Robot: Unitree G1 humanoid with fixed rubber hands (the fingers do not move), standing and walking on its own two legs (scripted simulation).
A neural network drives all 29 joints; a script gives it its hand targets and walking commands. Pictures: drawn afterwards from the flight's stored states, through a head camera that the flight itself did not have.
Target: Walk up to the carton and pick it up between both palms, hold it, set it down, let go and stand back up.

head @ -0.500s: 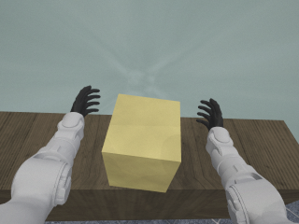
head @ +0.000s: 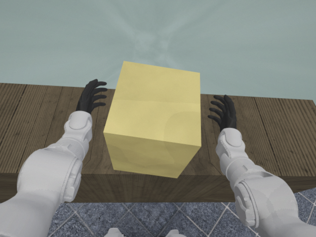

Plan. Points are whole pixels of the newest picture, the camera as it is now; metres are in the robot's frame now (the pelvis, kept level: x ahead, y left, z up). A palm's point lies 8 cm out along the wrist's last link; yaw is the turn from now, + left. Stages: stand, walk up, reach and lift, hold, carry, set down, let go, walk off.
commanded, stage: reach and lift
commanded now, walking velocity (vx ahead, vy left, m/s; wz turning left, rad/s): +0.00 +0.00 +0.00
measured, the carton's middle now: (153, 125) +0.43 -0.01 -0.03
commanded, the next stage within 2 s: none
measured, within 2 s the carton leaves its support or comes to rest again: neither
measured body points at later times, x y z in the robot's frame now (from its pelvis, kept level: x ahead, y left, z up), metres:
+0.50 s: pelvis +0.01 +0.00 -0.01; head +0.12 +0.02 +0.43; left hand +0.47 +0.13 +0.01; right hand +0.43 -0.16 +0.00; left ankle +0.04 +0.11 -0.69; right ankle +0.02 -0.11 -0.69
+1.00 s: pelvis +0.02 +0.01 +0.01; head +0.13 +0.03 +0.45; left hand +0.45 +0.13 +0.01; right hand +0.40 -0.16 +0.00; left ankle +0.04 +0.11 -0.69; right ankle +0.02 -0.11 -0.69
